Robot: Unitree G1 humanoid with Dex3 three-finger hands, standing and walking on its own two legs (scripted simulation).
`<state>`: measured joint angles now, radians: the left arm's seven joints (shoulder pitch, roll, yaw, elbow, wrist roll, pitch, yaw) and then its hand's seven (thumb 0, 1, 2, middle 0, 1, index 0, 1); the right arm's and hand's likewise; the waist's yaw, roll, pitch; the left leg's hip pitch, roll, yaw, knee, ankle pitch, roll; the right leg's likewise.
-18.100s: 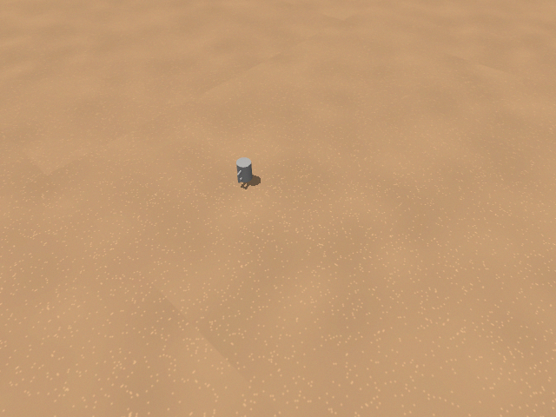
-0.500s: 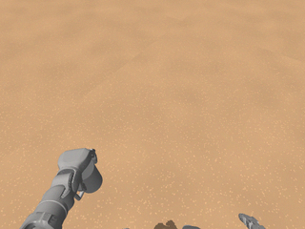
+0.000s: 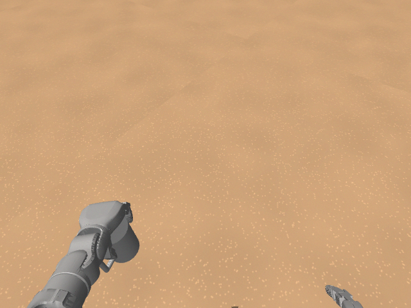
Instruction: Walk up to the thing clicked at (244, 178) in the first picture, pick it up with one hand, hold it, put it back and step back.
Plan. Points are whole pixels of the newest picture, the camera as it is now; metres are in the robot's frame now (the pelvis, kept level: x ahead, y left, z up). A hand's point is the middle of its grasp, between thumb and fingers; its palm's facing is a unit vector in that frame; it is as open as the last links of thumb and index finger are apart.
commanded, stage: hold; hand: left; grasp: from above
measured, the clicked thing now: (114, 245) +0.28 +0.22 -0.12
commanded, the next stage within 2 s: crouch in 1.24 s
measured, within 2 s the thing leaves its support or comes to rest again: neither
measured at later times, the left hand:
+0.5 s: hand (104, 243) +0.27 +0.23 -0.06, palm faces -0.48 -0.06 -0.88, open 10.1 cm
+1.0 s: hand (103, 244) +0.26 +0.22 -0.04, palm faces -0.48 -0.06 -0.87, open 10.1 cm
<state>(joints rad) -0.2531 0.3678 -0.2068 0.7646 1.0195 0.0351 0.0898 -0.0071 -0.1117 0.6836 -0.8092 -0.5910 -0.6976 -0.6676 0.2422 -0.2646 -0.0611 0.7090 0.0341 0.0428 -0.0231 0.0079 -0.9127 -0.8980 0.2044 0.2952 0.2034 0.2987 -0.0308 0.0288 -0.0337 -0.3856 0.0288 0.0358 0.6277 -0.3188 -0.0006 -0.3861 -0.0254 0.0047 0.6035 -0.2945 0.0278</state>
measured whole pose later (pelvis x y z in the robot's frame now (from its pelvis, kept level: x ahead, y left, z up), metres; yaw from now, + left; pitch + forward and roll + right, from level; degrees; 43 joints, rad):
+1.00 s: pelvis -0.02 +0.00 +0.01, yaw +0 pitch +0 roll +0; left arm -0.24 0.38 -0.23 0.68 1.00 0.02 -0.02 -0.01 -0.10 0.67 -0.79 -0.60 -0.68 -0.68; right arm 0.19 -0.26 -0.03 0.68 0.05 0.05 -0.04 0.01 -0.91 -0.90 0.20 0.30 0.20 0.30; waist -0.01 0.04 0.01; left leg -0.28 0.02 0.04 0.52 -0.24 0.00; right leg -0.29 -0.03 0.01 0.51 -0.22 0.03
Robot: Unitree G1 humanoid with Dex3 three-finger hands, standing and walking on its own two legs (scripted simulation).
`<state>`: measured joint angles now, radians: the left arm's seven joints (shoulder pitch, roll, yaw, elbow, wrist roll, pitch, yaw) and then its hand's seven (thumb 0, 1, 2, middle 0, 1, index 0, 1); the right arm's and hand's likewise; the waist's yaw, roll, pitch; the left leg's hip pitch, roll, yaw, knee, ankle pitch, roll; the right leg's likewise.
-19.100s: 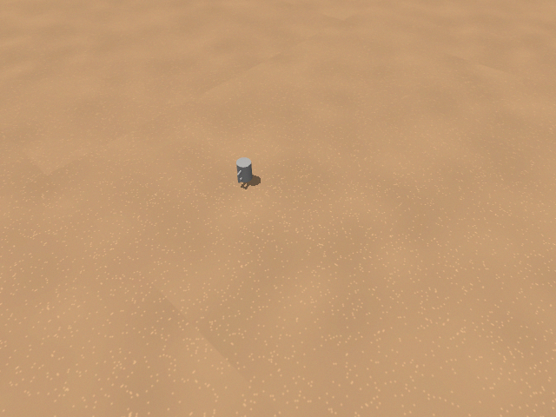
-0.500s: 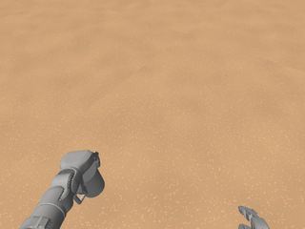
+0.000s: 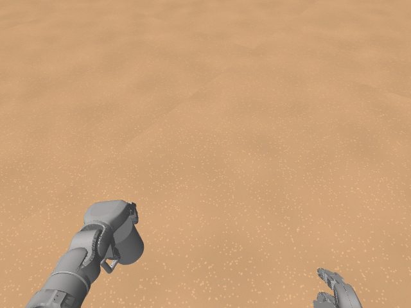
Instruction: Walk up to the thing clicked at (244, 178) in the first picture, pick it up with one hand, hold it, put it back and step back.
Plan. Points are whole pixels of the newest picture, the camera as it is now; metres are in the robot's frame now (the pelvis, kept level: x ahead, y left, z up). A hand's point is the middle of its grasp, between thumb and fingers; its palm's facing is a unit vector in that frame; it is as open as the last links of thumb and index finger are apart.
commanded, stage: hold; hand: left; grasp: from above
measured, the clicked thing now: (118, 246) +0.28 +0.22 -0.10
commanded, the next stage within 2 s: crouch in 0.24 s
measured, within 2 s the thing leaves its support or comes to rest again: neither
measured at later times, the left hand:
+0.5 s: hand (115, 235) +0.29 +0.22 -0.06, palm faces -0.47 -0.07 -0.88, open 10.1 cm
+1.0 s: hand (138, 252) +0.32 +0.22 -0.26, palm faces -0.44 +0.04 -0.90, open 10.1 cm
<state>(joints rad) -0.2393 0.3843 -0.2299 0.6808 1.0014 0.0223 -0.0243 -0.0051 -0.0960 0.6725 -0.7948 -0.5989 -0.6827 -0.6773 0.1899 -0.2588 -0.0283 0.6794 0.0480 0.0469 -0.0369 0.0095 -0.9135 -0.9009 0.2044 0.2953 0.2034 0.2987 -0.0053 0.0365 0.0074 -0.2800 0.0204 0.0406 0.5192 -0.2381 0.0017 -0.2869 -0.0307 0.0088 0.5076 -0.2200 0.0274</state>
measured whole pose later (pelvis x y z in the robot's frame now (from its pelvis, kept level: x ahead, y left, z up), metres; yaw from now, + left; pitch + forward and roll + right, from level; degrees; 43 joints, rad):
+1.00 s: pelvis -0.02 +0.00 -0.12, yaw +1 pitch +24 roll -2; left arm -0.52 0.36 -0.12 1.17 1.22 -0.06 0.43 -0.02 -0.08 0.66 -0.80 -0.57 -0.69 -0.66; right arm 0.22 -0.28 -0.08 0.74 -0.04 0.01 -0.01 0.00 -0.90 -0.90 0.20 0.30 0.20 0.30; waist -0.10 0.01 -0.15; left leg -1.21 0.03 -0.01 1.31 -0.52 0.00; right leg -1.19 -0.03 -0.01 1.28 -0.50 0.03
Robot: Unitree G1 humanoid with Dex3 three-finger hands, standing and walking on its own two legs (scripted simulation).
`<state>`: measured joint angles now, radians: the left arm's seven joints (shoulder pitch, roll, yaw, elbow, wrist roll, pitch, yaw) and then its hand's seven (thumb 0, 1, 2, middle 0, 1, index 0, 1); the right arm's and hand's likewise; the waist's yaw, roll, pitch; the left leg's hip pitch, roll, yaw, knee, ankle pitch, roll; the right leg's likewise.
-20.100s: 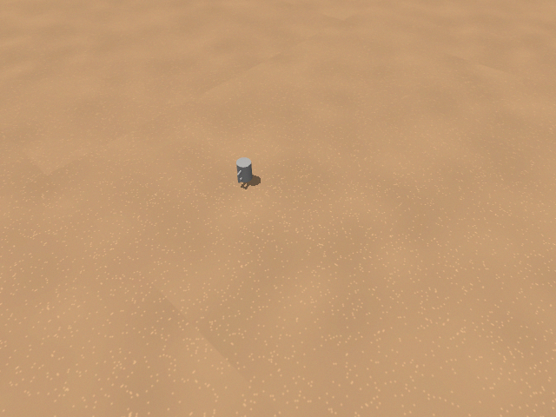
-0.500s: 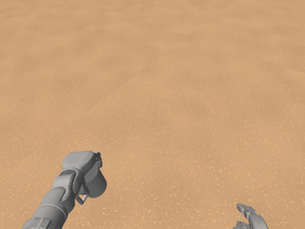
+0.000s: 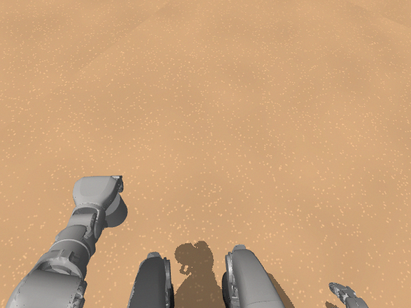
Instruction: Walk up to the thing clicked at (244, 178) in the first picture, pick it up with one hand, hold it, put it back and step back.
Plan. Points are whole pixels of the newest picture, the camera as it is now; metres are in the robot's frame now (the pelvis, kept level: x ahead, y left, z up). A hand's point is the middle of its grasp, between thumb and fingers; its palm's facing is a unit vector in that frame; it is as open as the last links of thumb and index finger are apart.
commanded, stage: crouch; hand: left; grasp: from above
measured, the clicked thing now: (104, 213) +0.34 +0.22 -0.18
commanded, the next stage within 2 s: lower in 1.24 s
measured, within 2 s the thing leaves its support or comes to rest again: neither
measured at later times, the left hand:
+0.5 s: hand (125, 213) +0.38 +0.21 -0.35, palm faces -0.49 -0.02 -0.87, open 10.1 cm
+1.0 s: hand (128, 212) +0.40 +0.22 -0.43, palm faces -0.50 -0.02 -0.87, open 10.1 cm
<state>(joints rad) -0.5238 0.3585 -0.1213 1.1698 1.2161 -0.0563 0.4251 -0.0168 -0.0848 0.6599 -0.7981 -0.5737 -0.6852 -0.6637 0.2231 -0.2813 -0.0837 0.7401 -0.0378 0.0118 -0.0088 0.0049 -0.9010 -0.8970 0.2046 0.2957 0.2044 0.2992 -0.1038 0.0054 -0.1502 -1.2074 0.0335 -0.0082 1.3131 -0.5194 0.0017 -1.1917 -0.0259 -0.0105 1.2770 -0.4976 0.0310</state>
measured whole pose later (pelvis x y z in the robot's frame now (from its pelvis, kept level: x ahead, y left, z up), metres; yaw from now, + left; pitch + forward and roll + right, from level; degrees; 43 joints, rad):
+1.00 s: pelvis -0.03 +0.00 -0.24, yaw -3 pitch +38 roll -5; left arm -0.81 0.54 0.03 1.31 1.21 -0.10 0.40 -0.02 -0.08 0.66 -0.80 -0.57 -0.68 -0.67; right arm 0.17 -0.26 -0.02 0.74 -0.12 -0.09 0.10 0.00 -0.91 -0.90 0.21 0.30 0.21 0.30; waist -0.21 0.02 -0.12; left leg -2.12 0.02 -0.09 2.16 -0.70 -0.01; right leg -2.08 -0.02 -0.04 2.10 -0.68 0.03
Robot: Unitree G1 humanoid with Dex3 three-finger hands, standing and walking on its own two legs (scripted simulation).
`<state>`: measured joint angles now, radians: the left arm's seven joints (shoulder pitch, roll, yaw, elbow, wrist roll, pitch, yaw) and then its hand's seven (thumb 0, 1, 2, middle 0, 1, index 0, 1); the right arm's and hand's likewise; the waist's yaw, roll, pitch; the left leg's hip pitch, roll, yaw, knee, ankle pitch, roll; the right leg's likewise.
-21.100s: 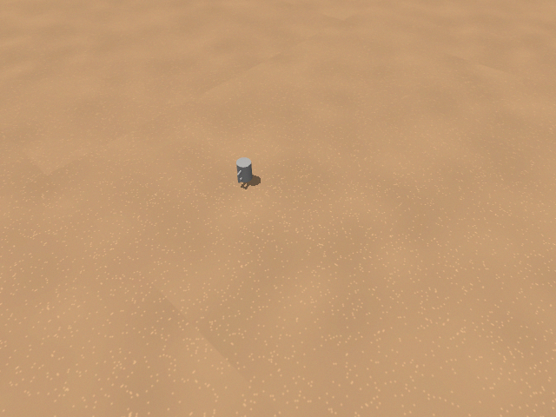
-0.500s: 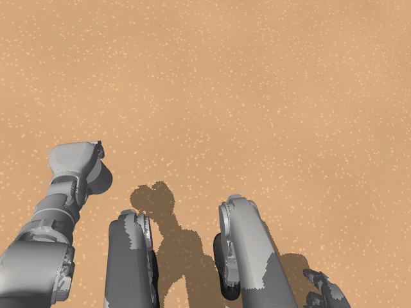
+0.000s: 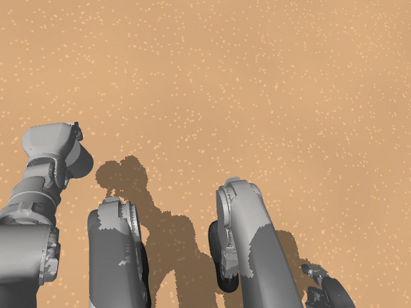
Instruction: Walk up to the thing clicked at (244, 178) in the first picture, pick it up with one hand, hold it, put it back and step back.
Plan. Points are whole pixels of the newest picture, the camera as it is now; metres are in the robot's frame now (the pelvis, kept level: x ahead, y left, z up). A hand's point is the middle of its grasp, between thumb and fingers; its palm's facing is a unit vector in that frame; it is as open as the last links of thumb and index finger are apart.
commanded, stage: crouch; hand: left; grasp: from above
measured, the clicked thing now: (67, 164) +0.41 +0.25 -0.24
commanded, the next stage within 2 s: lower in 0.24 s
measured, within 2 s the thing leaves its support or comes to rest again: rests again in 1.02 s
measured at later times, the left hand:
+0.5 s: hand (68, 155) +0.43 +0.24 -0.23, palm faces -0.49 -0.03 -0.87, open 10.1 cm
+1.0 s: hand (78, 158) +0.44 +0.24 -0.30, palm faces -0.47 -0.04 -0.88, open 10.0 cm
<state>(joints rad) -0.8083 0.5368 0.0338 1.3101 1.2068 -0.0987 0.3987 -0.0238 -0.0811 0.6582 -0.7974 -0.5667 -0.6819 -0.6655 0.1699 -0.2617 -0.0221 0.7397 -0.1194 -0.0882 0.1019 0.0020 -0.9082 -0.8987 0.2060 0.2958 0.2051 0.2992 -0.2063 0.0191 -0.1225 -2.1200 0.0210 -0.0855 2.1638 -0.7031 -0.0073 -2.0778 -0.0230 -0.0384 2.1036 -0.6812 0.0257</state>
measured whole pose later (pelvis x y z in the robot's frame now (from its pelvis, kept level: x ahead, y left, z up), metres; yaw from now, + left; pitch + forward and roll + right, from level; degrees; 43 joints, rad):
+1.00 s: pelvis +0.00 +0.00 -0.08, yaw -2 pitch +35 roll -7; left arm -0.91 0.64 0.11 1.50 1.28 -0.14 0.55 -0.03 -0.08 0.65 -0.80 -0.56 -0.69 -0.66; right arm 0.12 -0.28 0.03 0.77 -0.19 -0.12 0.17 0.00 -0.91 -0.89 0.20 0.30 0.20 0.30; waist -0.27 -0.02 -0.01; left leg -2.33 0.02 -0.13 2.43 -0.72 -0.01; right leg -2.28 -0.01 -0.06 2.35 -0.68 0.03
